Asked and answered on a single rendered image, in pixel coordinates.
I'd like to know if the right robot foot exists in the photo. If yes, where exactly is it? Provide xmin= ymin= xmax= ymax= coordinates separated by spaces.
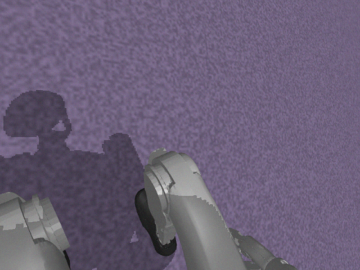
xmin=134 ymin=188 xmax=177 ymax=256

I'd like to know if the right robot arm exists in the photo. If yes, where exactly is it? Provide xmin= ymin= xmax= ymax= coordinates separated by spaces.
xmin=265 ymin=258 xmax=297 ymax=270

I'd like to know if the right robot hand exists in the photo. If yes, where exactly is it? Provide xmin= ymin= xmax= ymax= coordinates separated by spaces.
xmin=229 ymin=228 xmax=276 ymax=270

